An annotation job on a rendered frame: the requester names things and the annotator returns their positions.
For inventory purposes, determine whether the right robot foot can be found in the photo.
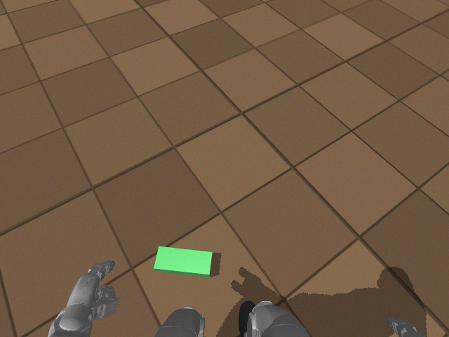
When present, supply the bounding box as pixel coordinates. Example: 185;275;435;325
239;301;255;337

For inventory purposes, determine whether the left robot arm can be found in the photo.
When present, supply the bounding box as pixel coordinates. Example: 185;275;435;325
48;304;93;337

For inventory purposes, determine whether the left robot hand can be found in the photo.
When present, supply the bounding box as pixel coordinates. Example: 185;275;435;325
67;260;120;321

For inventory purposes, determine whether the carton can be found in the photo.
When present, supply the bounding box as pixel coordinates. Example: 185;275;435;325
154;246;213;278

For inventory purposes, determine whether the right robot hand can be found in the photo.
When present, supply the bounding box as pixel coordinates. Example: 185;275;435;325
386;317;425;337

